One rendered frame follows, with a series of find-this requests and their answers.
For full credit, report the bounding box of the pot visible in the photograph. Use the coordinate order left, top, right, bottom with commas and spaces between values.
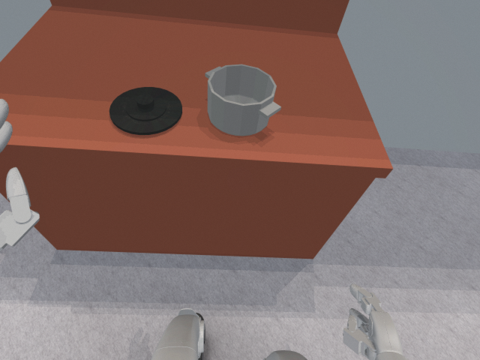
205, 64, 281, 136

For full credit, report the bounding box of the lid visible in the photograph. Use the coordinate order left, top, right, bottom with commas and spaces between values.
109, 87, 182, 135

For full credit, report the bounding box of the robot left thigh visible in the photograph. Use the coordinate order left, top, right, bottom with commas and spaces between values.
151, 314, 205, 360

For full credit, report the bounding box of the table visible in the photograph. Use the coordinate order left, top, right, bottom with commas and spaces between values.
0, 0, 393, 259

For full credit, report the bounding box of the right robot hand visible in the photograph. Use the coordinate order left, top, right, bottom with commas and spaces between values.
343, 283, 404, 360

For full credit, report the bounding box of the left robot hand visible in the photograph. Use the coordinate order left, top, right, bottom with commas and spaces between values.
0, 99, 40, 252

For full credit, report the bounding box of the knob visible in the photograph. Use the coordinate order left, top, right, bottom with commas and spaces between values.
136, 94, 155, 110

